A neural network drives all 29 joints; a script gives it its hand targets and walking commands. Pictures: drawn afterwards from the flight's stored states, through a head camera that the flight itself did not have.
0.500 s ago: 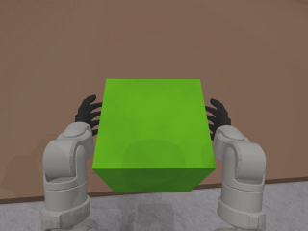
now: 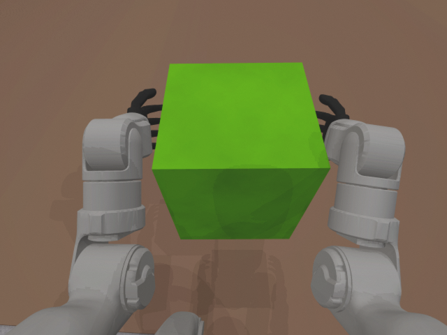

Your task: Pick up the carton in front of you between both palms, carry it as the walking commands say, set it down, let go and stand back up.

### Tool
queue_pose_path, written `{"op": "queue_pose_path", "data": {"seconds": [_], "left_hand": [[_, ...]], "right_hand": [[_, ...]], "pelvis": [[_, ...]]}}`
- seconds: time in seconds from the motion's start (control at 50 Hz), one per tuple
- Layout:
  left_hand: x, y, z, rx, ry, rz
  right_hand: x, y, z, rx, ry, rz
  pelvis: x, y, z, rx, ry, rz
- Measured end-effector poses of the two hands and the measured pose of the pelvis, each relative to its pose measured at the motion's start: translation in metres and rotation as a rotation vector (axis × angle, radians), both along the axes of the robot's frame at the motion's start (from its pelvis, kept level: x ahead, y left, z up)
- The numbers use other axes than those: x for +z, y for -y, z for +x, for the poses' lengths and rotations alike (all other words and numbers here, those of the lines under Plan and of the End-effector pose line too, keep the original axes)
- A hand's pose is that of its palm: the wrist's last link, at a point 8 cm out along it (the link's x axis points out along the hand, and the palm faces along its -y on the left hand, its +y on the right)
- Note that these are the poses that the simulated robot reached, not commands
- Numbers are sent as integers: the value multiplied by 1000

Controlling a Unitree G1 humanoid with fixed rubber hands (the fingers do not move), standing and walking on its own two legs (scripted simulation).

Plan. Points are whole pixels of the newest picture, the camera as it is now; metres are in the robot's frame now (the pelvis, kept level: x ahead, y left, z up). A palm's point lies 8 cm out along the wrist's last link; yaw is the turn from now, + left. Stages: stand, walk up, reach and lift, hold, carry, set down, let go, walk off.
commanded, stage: carry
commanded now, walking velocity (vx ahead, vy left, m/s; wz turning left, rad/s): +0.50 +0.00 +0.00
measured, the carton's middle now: (235, 159) +0.40 +0.02 +0.07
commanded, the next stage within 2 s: none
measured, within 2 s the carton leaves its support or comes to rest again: neither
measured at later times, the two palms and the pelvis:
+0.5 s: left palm out of the picture +0.77 +0.13 +0.24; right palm out of the picture +0.72 -0.16 +0.24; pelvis +0.36 +0.06 +0.09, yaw -3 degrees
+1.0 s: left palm out of the picture +1.02 +0.20 +0.22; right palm out of the picture +1.04 -0.10 +0.21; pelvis +0.67 +0.03 +0.11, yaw +1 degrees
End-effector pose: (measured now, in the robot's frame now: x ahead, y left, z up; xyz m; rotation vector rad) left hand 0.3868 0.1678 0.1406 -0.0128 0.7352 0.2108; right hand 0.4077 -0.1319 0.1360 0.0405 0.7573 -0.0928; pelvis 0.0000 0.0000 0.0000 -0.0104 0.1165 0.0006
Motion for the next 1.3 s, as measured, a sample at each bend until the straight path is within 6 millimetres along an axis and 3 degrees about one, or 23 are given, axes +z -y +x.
{"op": "queue_pose_path", "data": {"seconds": [0.1,0.2,0.26,0.34,0.42,0.5,0.58,0.66,0.76,0.94,1.08,1.14,1.18,1.24,1.3], "left_hand": [[-9,-19,52,77,30,-34],[4,-29,140,68,135,-64],[10,-18,208,-24,147,-80],[26,7,275,-132,85,-76],[62,27,330,-185,80,-74],[103,37,388,-209,143,-81],[133,33,442,-191,186,-65],[146,20,490,-141,186,-31],[132,-5,530,-62,67,-7],[91,-28,605,14,-85,-30],[53,-35,680,-9,-58,-51],[38,-40,715,-32,-3,-75],[30,-42,731,-47,-4,-92],[26,-39,750,-56,-23,-114],[33,-35,773,-90,-8,-90]], "right_hand": [[-8,-20,66,11,25,37],[3,-29,142,-16,129,37],[13,-18,183,-79,148,-25],[25,4,218,-151,88,-26],[57,21,255,-220,84,0],[103,31,310,-241,148,-10],[139,29,377,-193,187,-36],[152,18,447,-98,186,-60],[137,-7,517,11,71,-54],[94,-31,610,40,-84,-23],[52,-36,666,-31,-59,-1],[40,-41,690,-77,-4,-1],[34,-43,699,-107,-3,-4],[31,-41,709,-139,-20,-4],[40,-37,730,-143,-7,-17]], "pelvis": [[10,-4,66,-13,2,33],[8,-20,151,-16,3,41],[11,-36,203,-23,29,46],[41,-49,253,-25,37,39],[74,-59,305,-48,33,7],[92,-58,360,-55,23,-16],[92,-47,420,-48,21,-12],[77,-30,486,-24,47,11],[81,-17,542,-13,52,8],[106,-18,636,15,19,40],[100,-45,730,13,16,32],[87,-59,773,-17,24,32],[89,-64,796,-28,21,32],[98,-70,829,-41,16,10],[105,-71,864,-43,15,-6]]}}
